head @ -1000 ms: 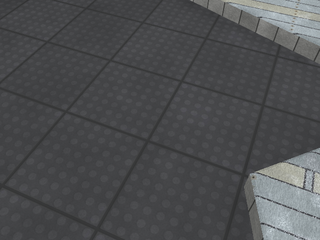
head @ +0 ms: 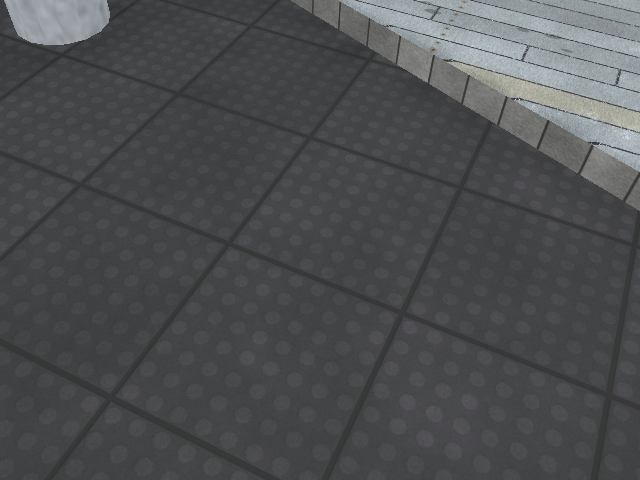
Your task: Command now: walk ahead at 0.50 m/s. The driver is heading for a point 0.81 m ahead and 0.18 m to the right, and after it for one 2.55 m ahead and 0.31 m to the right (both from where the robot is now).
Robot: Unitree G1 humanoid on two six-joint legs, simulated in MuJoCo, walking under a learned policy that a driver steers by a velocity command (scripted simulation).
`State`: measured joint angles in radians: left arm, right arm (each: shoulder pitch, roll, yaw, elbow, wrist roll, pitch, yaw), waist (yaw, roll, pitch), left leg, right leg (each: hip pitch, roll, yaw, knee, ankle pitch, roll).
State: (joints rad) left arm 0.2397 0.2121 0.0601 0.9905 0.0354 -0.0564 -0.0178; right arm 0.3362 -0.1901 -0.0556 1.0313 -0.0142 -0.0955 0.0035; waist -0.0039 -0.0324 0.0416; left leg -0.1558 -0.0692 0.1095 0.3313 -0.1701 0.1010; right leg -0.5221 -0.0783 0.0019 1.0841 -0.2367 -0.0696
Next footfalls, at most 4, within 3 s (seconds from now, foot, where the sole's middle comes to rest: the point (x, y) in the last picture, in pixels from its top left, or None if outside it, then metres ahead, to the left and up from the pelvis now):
0.36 right None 0.36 -0.11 -0.78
0.92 left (287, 409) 0.65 0.08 -0.78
1.44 right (366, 321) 0.89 -0.11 -0.78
2.00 left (287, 322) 0.88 0.08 -0.78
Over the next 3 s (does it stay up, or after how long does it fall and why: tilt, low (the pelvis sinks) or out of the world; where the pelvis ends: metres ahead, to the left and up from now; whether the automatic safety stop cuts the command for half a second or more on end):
stays up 0.87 0.01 0.00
